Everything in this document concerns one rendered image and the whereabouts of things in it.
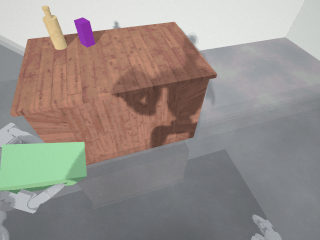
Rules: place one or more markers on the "left robot hand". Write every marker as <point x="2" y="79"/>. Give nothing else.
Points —
<point x="25" y="200"/>

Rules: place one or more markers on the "table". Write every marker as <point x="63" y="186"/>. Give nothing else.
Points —
<point x="136" y="88"/>

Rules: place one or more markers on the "left robot forearm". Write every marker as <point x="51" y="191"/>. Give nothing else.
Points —
<point x="4" y="234"/>

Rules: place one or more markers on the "right robot hand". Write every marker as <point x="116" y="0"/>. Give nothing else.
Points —
<point x="266" y="228"/>

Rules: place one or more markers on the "sponge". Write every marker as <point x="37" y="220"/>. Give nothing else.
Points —
<point x="38" y="166"/>

